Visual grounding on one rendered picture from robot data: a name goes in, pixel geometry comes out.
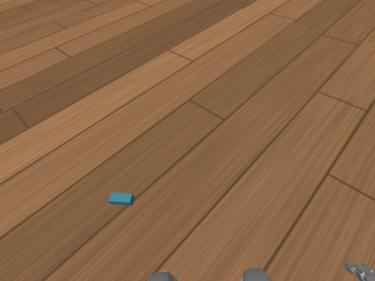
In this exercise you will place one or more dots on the small box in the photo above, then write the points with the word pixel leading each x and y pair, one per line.
pixel 121 198

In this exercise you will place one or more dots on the right robot hand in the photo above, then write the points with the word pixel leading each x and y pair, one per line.
pixel 362 272

